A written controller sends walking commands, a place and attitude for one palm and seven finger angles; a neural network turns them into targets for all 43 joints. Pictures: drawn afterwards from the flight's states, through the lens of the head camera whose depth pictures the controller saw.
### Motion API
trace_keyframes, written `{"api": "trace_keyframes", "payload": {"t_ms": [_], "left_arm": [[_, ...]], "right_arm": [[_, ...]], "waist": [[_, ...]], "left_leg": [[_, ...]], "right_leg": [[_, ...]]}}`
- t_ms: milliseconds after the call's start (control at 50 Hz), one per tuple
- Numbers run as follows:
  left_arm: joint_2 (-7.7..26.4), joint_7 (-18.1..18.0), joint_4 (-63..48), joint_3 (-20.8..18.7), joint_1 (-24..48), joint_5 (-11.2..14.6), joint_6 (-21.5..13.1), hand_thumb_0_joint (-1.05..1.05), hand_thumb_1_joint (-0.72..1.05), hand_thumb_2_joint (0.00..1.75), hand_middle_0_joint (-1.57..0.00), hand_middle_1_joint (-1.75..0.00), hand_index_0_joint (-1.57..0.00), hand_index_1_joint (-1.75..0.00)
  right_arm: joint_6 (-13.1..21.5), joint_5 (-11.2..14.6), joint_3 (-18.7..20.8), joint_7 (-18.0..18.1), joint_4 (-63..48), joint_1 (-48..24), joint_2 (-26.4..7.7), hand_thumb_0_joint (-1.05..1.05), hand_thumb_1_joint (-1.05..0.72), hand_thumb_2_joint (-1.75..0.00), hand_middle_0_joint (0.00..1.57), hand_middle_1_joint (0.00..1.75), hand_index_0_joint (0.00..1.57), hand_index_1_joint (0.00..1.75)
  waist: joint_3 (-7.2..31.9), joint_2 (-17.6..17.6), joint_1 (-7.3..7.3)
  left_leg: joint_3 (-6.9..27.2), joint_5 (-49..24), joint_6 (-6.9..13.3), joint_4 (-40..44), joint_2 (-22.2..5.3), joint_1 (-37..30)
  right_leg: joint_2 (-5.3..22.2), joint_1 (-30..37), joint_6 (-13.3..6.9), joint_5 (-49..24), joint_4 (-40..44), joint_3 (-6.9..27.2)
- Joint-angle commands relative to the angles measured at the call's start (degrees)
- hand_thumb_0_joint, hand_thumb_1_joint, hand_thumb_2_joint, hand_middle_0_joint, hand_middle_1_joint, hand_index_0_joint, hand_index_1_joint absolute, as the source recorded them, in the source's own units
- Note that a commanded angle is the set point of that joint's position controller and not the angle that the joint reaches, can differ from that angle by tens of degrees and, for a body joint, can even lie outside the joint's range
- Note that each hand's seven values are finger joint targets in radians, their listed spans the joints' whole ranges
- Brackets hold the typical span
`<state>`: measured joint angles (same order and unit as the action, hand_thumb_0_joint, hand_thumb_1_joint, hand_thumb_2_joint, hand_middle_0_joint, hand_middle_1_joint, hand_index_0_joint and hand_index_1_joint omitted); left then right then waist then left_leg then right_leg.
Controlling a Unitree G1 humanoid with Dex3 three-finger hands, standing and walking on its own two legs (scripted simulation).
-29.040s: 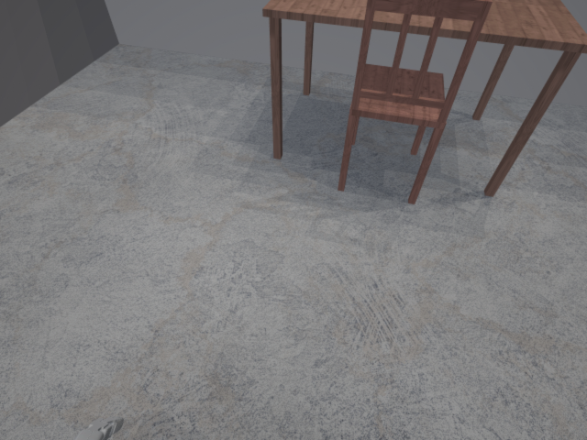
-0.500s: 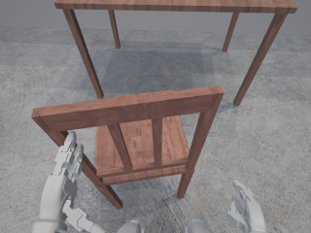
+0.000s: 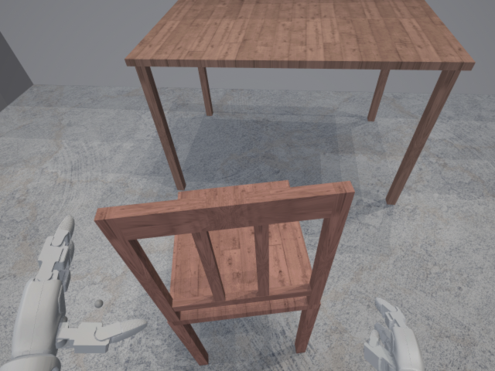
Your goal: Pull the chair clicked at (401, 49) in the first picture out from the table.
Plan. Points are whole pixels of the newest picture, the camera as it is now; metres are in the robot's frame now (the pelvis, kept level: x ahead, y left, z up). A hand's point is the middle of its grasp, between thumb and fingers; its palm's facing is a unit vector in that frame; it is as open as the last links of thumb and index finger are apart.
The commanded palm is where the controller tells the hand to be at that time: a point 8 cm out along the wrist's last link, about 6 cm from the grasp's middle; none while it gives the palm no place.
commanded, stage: draw the hand back to the body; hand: left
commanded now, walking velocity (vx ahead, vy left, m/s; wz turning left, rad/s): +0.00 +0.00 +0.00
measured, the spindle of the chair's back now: (211, 268) +0.31 +0.12 -0.06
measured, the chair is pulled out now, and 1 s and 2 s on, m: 0.62 0.62 0.62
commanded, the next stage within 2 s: step back with the hand held close in 0.78 s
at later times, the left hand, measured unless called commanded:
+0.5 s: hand (37, 238) +0.21 +0.26 +0.20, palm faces +0.46 -0.76 -0.45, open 8.3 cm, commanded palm +0.16 +0.30 +0.20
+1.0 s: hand (34, 237) +0.21 +0.27 +0.20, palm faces +0.44 -0.77 -0.47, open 7.4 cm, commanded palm +0.16 +0.30 +0.20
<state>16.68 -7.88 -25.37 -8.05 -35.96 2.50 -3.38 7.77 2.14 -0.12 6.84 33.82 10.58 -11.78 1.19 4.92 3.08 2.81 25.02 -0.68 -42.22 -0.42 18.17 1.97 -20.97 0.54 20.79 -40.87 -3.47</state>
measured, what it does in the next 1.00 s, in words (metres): stands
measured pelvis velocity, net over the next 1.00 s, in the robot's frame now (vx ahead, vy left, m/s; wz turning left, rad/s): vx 0.01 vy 0.01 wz -0.04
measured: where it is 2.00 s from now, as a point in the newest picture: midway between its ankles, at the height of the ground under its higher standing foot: outside the picture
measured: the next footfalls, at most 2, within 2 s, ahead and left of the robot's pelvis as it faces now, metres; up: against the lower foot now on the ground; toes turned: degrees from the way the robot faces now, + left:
none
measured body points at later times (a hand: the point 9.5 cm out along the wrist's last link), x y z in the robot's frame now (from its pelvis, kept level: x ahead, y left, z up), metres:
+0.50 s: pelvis +0.01 +0.01 +0.02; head +0.02 -0.02 +0.47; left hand +0.18 +0.30 +0.22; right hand +0.20 -0.21 -0.08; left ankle -0.03 +0.13 -0.72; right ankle +0.01 -0.13 -0.72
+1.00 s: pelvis +0.01 +0.01 +0.02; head +0.02 -0.02 +0.47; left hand +0.18 +0.31 +0.22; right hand +0.20 -0.22 -0.07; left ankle -0.03 +0.13 -0.72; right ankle +0.01 -0.13 -0.72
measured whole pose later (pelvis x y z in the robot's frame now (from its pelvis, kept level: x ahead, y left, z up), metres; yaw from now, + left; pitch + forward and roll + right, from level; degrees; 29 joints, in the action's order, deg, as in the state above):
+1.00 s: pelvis +0.01 +0.01 +0.02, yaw -2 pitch -3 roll -1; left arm 21.2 -6.8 -24.1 -23.1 -26.4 3.7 -8.0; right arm 6.6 1.2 -0.1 4.3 37.1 8.1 -11.9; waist -3.9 4.6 3.7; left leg 0.3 18.1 -0.2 -26.7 -1.1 6.0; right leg 1.0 -9.6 1.0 13.1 -25.3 -1.4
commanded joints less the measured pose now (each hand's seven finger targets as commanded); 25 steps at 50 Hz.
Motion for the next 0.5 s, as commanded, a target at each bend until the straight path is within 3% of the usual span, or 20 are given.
{"api": "trace_keyframes", "payload": {"t_ms": [0, 120, 200, 260, 300, 380, 420, 440, 480], "left_arm": [[8.02, -1.68, -11.36, -6.98, 4.50, -0.74, -4.41, 0.00, 0.21, 0.57, -0.10, -0.16, -0.10, -0.16], [10.68, -1.91, -13.27, -11.69, 5.67, -0.75, -5.38, 0.00, 0.43, 0.67, -0.13, -0.20, -0.13, -0.20], [11.33, -1.78, -12.63, -14.20, 7.17, -0.42, -5.77, 0.00, 0.57, 0.74, -0.16, -0.23, -0.16, -0.23], [12.43, -1.78, -14.03, -16.07, 8.92, -0.54, -6.17, 0.00, 0.68, 0.80, -0.17, -0.26, -0.17, -0.26], [13.17, -1.86, -13.38, -17.75, 8.99, -0.26, -6.30, 0.00, 0.75, 0.83, -0.18, -0.27, -0.18, -0.27], [14.69, -1.90, -12.39, -20.52, 11.90, 0.22, -6.63, 0.00, 0.90, 0.90, -0.20, -0.30, -0.20, -0.30], [11.77, -1.34, -9.12, -18.53, 9.67, 0.09, -6.41, 0.00, 0.90, 0.90, -0.20, -0.30, -0.20, -0.30], [10.56, -0.95, -8.00, -17.56, 9.31, 0.13, -6.02, 0.00, 0.90, 0.90, -0.20, -0.30, -0.20, -0.30], [10.69, -0.71, -8.29, -17.41, 8.97, 0.33, -6.20, 0.00, 0.90, 0.90, -0.20, -0.30, -0.20, -0.30]], "right_arm": [[3.01, -0.41, 1.26, -0.29, -8.53, -7.03, -5.20, 0.00, -0.90, -0.90, 0.20, 0.30, 0.20, 0.30], [3.80, -0.85, 1.21, -1.07, -7.25, -7.61, -5.20, 0.00, -0.90, -0.90, 0.20, 0.30, 0.20, 0.30], [3.49, -0.95, 1.34, -1.43, -6.23, -7.97, -5.26, 0.00, -0.90, -0.90, 0.20, 0.30, 0.20, 0.30], [3.82, -1.02, 1.32, -1.82, -5.70, -7.84, -5.26, 0.00, -0.90, -0.90, 0.20, 0.30, 0.20, 0.30], [3.58, -1.09, 1.76, -1.85, -5.10, -8.06, -5.53, 0.00, -0.90, -0.90, 0.20, 0.30, 0.20, 0.30], [3.30, -1.04, 1.93, -2.00, -4.21, -8.23, -5.81, 0.00, -0.90, -0.90, 0.20, 0.30, 0.20, 0.30], [2.93, -1.06, 2.25, -2.23, -3.86, -8.33, -5.73, 0.00, -0.90, -0.90, 0.20, 0.30, 0.20, 0.30], [2.69, -1.01, 2.26, -2.53, -3.78, -8.58, -5.97, 0.00, -0.90, -0.90, 0.20, 0.30, 0.20, 0.30], [2.27, -1.08, 2.70, -2.69, -3.68, -8.33, -6.25, 0.00, -0.90, -0.90, 0.20, 0.30, 0.20, 0.30]], "waist": [[1.78, -3.31, -0.28], [3.08, -0.93, 0.73], [2.25, -2.16, 0.72], [3.26, 0.54, 0.86], [3.67, -1.52, 0.99], [2.07, -0.98, 0.92], [1.15, -2.89, 0.86], [0.49, -2.24, 0.78], [1.25, -3.25, 0.82]], "left_leg": [[-0.44, -14.76, 1.70, 10.14, -0.26, -1.84], [-0.46, -20.31, 1.49, 13.49, -0.59, -5.50], [-0.68, -22.06, 1.38, 15.05, -0.93, -6.70], [-0.87, -25.04, 1.25, 15.94, -1.06, -8.22], [-0.99, -26.60, 1.34, 16.25, -1.34, -9.37], [-1.17, -25.88, 1.28, 17.60, -1.45, -9.58], [-1.46, -27.12, 1.47, 17.65, -1.62, -9.90], [-1.35, -27.07, 1.37, 17.91, -1.57, -9.36], [-1.51, -27.73, 1.54, 18.14, -1.75, -9.99]], "right_leg": [[0.70, 6.67, -1.93, -11.18, 9.84, 1.23], [0.50, 11.60, -2.20, -15.79, 11.61, 1.49], [0.22, 13.18, -2.19, -17.38, 13.22, 1.66], [0.32, 14.85, -2.26, -19.06, 14.07, 1.59], [0.15, 15.44, -2.17, -20.41, 14.50, 1.78], [0.07, 15.99, -2.26, -20.14, 15.67, 1.89], [0.10, 15.62, -2.03, -20.82, 16.07, 1.46], [-0.01, 15.65, -2.11, -20.45, 16.47, 1.51], [0.19, 16.07, -1.92, -20.96, 16.47, 1.32]]}}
